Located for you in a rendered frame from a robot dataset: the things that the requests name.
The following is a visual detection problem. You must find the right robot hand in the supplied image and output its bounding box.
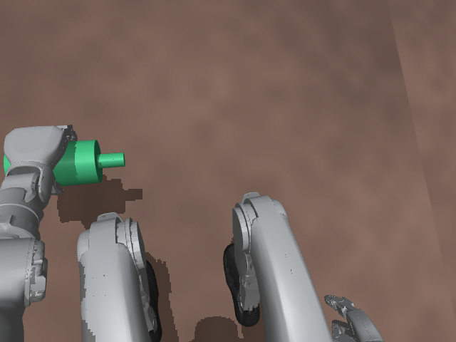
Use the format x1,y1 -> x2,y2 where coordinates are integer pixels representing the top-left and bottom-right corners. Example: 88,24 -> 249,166
324,295 -> 384,342

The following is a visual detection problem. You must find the left robot foot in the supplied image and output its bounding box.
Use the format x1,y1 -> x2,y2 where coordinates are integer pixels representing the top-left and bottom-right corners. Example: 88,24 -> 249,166
146,260 -> 162,342

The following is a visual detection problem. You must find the left robot arm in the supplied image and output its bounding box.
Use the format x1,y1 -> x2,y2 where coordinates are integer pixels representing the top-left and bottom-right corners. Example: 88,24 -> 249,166
0,161 -> 54,342

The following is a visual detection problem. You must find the left robot hand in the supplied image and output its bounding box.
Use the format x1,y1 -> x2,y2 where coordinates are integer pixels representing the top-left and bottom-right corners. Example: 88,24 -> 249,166
4,125 -> 78,195

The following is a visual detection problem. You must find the right robot foot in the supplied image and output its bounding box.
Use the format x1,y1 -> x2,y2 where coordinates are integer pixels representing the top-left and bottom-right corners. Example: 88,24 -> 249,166
223,243 -> 260,327

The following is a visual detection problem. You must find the bottle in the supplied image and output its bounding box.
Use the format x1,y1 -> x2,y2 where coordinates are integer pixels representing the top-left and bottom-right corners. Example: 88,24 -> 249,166
4,140 -> 125,186

